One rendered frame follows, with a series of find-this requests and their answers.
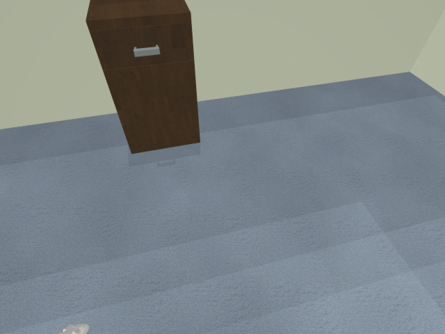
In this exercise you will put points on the handle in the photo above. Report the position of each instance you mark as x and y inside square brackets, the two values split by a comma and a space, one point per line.
[146, 51]

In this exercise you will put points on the cabinet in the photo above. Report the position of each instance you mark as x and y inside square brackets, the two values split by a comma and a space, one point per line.
[156, 104]

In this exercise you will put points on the drawer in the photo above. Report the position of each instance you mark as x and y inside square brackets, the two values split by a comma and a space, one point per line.
[118, 44]

